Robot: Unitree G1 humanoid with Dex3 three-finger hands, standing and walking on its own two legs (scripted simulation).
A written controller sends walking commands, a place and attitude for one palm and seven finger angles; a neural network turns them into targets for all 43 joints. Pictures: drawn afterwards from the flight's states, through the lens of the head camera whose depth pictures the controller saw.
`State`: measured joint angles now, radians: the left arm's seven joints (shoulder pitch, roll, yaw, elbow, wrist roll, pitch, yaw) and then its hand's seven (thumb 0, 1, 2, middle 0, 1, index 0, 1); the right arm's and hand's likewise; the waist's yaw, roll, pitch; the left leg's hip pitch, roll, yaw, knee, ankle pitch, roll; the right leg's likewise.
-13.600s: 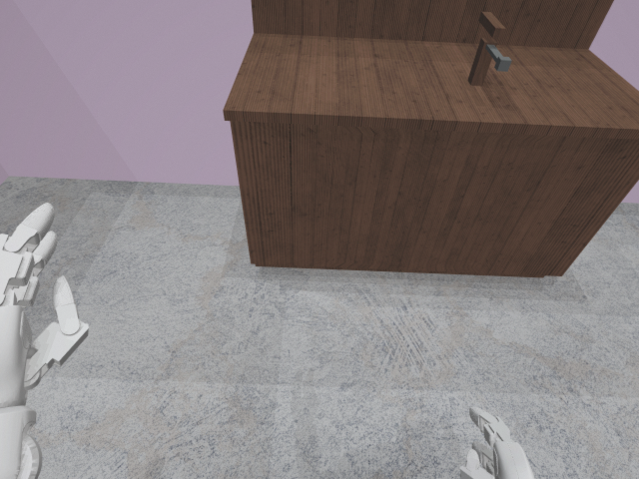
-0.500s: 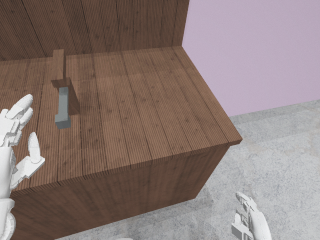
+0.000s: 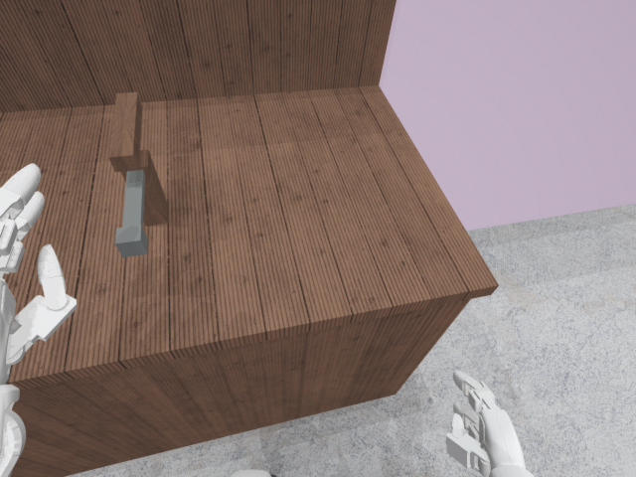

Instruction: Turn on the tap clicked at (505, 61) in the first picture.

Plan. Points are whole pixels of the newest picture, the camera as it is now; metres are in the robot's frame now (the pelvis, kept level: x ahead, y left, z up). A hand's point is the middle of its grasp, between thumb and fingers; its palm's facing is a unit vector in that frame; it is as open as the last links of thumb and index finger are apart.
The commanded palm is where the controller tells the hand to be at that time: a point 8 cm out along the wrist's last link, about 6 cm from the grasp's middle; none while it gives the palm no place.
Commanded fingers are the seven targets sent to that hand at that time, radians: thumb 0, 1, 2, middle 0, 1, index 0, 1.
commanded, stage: look again from close up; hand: left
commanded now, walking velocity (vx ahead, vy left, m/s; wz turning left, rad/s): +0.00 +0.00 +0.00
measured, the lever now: (132, 241) +0.34 +0.27 +0.08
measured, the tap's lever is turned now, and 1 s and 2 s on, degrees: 0 0 0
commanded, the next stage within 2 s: shuffle to correct the standing spot in 0.20 s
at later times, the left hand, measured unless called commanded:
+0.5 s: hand (103, 292) +0.23 +0.22 +0.16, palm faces +0.37 -0.84 -0.39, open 7.5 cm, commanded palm +0.17 +0.26 +0.18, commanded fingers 0.00 0.90 0.90 -0.20 -0.30 -0.20 -0.30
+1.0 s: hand (76, 314) +0.21 +0.24 +0.15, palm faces +0.36 -0.85 -0.38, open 7.5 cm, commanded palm +0.16 +0.27 +0.18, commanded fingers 0.00 0.90 0.90 -0.20 -0.30 -0.20 -0.30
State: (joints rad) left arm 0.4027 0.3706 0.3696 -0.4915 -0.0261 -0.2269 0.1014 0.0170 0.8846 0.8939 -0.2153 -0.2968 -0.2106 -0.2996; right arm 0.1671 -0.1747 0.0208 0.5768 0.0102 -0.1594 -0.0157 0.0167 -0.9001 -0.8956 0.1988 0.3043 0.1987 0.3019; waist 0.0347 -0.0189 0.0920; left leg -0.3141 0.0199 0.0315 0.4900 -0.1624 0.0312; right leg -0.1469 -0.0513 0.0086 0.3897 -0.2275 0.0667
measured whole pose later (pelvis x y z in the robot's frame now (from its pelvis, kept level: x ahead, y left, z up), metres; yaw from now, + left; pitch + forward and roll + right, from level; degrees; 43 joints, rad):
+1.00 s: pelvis +0.00 -0.01 +0.00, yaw -1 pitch -2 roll -2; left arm 0.41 0.39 0.37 -0.44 -0.04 -0.25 0.09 0.02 0.88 0.89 -0.22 -0.30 -0.22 -0.30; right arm 0.22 -0.19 0.00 0.59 0.01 -0.16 -0.03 0.02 -0.90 -0.90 0.20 0.30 0.20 0.30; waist 0.04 -0.04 0.07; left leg -0.31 0.03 0.04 0.51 -0.17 0.02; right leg -0.17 -0.04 0.02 0.45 -0.25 0.05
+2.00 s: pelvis +0.00 -0.02 -0.01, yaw +0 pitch -2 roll -1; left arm 0.25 0.41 0.41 -0.39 -0.11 0.03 0.00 0.01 0.89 0.89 -0.21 -0.30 -0.20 -0.30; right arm 0.16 -0.22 0.04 0.62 0.01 -0.14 0.01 0.02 -0.90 -0.90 0.20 0.30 0.20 0.30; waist 0.04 0.01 0.04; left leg -0.31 0.02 0.02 0.53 -0.18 0.00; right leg -0.18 -0.05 -0.01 0.51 -0.30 0.04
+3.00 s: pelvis +0.02 -0.07 -0.02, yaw +2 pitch +0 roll +0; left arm 0.48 0.29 0.31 -0.51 -0.22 0.01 0.06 0.02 0.89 0.89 -0.21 -0.30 -0.21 -0.30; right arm 0.21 -0.24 0.02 0.64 0.02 -0.27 -0.10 0.02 -0.90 -0.90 0.20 0.30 0.20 0.30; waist 0.09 0.05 -0.07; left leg -0.42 0.02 -0.09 0.72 -0.31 -0.05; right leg -0.28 -0.02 -0.06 0.73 -0.46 -0.01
